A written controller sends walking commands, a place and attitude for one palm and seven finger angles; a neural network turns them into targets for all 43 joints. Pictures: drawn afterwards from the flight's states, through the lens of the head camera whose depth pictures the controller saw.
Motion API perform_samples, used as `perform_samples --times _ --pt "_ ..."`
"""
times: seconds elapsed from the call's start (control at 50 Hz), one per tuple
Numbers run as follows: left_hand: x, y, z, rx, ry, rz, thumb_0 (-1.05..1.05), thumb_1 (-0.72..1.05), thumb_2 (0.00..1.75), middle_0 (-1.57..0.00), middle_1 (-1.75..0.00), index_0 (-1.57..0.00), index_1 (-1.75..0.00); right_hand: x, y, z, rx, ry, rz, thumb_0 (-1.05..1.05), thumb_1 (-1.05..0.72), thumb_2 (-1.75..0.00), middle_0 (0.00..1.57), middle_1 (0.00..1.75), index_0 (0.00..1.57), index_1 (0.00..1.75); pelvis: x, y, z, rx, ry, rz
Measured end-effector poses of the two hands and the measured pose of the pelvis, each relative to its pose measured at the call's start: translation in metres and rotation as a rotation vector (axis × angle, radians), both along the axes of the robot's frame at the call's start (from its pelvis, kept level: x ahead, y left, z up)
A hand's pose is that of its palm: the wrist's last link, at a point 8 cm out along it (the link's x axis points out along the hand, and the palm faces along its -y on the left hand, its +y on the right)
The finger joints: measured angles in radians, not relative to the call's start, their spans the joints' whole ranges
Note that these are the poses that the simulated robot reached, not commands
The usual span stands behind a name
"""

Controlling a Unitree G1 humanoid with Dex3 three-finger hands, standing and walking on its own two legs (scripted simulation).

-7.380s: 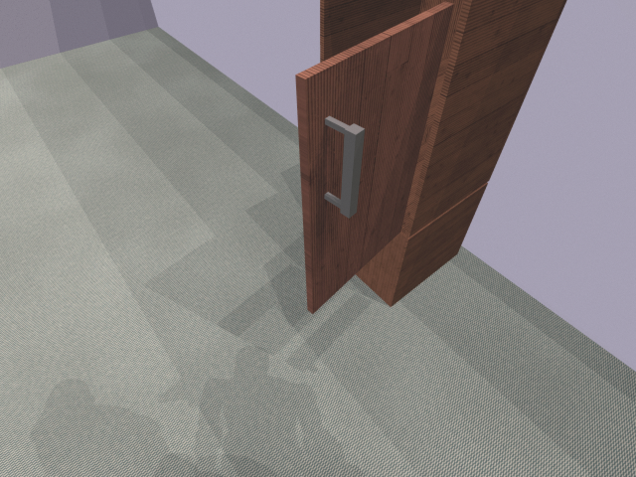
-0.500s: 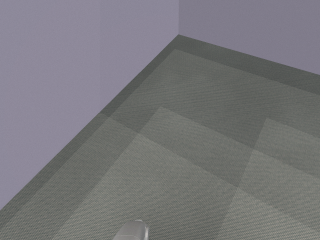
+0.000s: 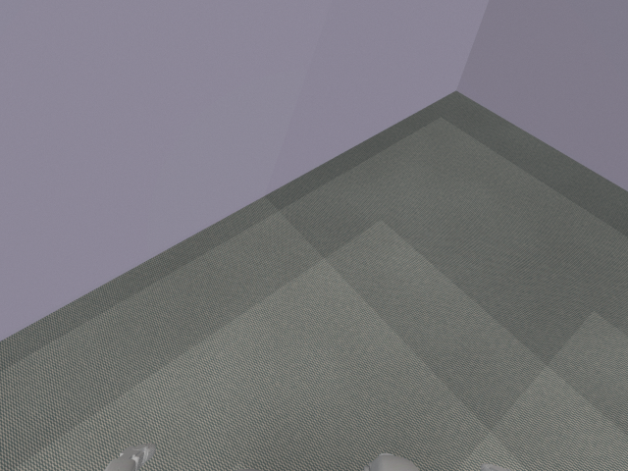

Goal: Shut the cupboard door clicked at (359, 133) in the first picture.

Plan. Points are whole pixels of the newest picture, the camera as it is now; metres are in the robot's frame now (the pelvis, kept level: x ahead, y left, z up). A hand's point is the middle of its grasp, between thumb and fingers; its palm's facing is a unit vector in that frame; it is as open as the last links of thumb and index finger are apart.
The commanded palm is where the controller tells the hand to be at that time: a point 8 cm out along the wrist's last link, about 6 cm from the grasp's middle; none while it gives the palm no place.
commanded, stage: walk to a spot facing it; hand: left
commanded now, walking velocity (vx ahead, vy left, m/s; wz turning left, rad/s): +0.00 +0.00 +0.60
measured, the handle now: out of the picture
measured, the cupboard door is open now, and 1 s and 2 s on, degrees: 98 98 98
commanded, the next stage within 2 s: none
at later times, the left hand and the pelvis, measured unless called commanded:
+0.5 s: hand out of the picture -0.01 +0.19 -0.19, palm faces +0.36 -0.91 -0.23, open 7.4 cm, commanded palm none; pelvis +0.02 -0.01 -0.01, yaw +20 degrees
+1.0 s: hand out of the picture +0.02 +0.16 -0.14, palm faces +0.57 -0.78 -0.28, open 7.4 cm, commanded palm none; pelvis +0.05 -0.05 +0.00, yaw +37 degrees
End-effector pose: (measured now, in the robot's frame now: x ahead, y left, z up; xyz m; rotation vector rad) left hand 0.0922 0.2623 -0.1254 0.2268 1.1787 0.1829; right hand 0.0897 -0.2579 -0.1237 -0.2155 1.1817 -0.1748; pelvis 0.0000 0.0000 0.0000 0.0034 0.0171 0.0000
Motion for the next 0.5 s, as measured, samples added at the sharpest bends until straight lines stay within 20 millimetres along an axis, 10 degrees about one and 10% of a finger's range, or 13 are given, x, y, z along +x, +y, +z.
perform_samples --times 0.1,0.26,0.5 --pt "0.006 -0.02 0.007 0.036 -0.072 0.023 0.01 0.91 0.9 -0.2 -0.3 -0.19 -0.3 -0.001 -0.018 -0.021 0.043 0.041 0.016 0.0 -0.9 -0.9 0.21 0.3 0.2 0.3 0.003 -0.024 -0.009 0.014 0.006 0.06" --pt "-0.037 -0.048 0.015 0.013 -0.011 0.134 0.01 0.91 0.9 -0.2 -0.3 -0.2 -0.3 0.021 -0.031 -0.015 0.054 0.102 0.094 0.01 -0.91 -0.9 0.2 0.3 0.2 0.3 0.011 -0.038 0.005 0.036 -0.006 0.181" --pt "-0.126 -0.029 -0.031 -0.069 0.107 0.38 0.01 0.91 0.9 -0.21 -0.3 -0.2 -0.3 0.111 0.029 -0.006 -0.011 -0.011 0.356 0.01 -0.91 -0.9 0.2 0.3 0.2 0.3 0.016 -0.015 -0.015 0.018 -0.006 0.352"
